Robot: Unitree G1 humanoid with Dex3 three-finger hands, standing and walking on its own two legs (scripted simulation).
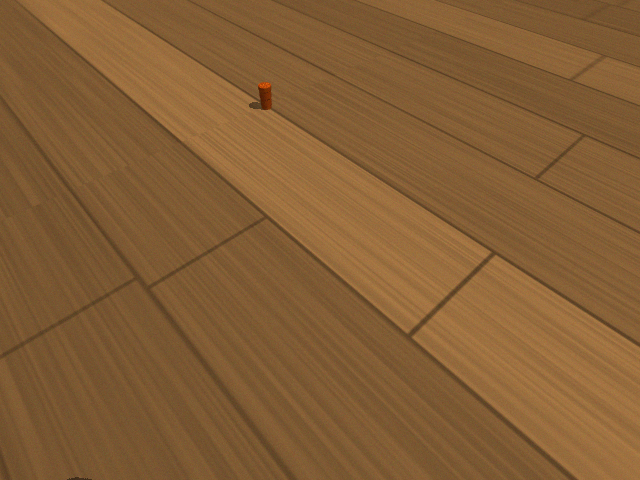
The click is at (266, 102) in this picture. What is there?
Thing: tapered cup
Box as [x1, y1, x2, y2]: [258, 82, 271, 109]
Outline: 262,82 258,84 262,108 268,109 271,107 270,84 267,82
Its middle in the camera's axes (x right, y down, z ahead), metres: -0.33 -0.89 +2.31
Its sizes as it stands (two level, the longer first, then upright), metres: 0.075 0.075 0.139
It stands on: the floor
